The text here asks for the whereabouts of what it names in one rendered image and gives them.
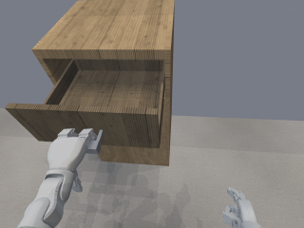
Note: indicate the robot left hand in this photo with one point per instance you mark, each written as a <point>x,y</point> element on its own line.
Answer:
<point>68,150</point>

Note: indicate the drawer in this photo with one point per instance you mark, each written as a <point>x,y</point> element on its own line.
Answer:
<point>122,97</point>

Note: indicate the robot right hand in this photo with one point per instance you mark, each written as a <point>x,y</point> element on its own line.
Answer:
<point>234,216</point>

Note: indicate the cabinet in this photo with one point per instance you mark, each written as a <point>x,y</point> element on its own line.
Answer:
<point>116,29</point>

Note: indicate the handle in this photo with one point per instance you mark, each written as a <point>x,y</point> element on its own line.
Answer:
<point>94,147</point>

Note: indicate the robot left forearm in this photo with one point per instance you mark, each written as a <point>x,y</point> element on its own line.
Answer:
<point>47,210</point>

